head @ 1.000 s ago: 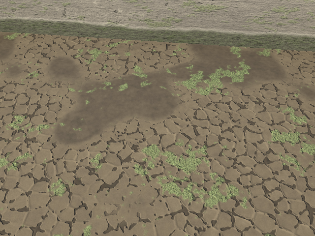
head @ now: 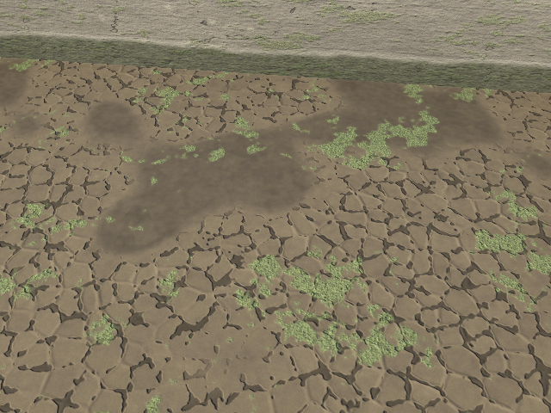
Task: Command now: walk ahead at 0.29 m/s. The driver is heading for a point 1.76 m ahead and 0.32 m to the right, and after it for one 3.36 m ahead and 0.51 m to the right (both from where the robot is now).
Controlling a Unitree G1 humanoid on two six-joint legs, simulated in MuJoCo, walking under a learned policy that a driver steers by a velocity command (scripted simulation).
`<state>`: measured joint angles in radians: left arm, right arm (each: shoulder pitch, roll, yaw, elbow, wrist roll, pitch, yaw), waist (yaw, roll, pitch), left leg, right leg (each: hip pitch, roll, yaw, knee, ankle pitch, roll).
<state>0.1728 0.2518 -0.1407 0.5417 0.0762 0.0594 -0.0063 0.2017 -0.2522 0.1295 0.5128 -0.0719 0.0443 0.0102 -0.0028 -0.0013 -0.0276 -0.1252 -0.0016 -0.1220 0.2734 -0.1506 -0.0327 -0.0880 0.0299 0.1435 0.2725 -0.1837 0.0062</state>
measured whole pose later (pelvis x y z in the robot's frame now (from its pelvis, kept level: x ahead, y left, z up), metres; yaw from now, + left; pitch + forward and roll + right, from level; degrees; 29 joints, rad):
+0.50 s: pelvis +0.00 +0.00 +0.00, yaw +0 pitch +0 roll +0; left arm 0.36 0.25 -0.08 0.69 0.03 0.07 0.01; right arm 0.34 -0.24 0.07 0.64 -0.03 0.06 -0.01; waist 0.00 0.00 -0.03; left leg -0.10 0.00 -0.13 0.22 -0.12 -0.03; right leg -0.06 0.02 0.14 0.20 -0.15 0.01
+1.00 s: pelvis +0.00 +0.00 +0.00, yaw +0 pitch +0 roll +0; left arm 0.36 0.23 -0.07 0.77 0.02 0.09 0.05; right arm 0.42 -0.22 0.05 0.72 -0.03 0.06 -0.02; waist 0.00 0.00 -0.02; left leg -0.09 0.00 -0.13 0.21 -0.12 -0.03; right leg -0.05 0.02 0.14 0.20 -0.15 0.00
